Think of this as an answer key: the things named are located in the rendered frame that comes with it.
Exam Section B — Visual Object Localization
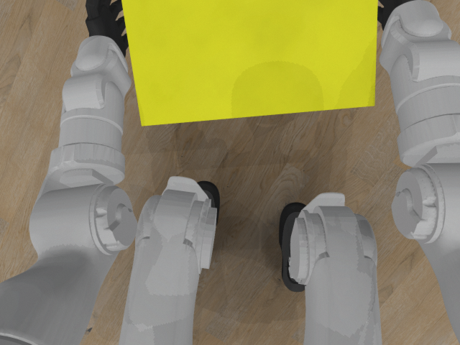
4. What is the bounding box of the left robot forearm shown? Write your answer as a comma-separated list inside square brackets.
[29, 35, 132, 246]

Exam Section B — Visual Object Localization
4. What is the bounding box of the right robot shin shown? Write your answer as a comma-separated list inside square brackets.
[289, 193, 377, 285]

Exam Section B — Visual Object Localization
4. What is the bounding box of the left robot shin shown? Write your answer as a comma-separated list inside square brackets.
[135, 176, 209, 248]

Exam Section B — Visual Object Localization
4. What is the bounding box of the robot shin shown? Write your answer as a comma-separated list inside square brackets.
[289, 193, 377, 285]
[135, 176, 209, 248]

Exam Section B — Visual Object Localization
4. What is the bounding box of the right robot forearm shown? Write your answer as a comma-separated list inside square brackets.
[379, 0, 460, 167]

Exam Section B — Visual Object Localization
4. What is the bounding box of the right robot upper arm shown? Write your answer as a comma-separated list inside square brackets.
[391, 163, 460, 344]

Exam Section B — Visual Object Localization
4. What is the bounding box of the left robot upper arm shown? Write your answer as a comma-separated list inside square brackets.
[0, 183, 137, 345]

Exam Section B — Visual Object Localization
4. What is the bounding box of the left robot hand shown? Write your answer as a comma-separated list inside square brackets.
[86, 0, 129, 57]

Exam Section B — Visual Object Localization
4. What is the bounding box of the right robot hand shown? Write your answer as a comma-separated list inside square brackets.
[377, 0, 414, 31]

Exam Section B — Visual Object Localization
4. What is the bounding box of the carton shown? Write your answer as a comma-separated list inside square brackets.
[121, 0, 378, 126]

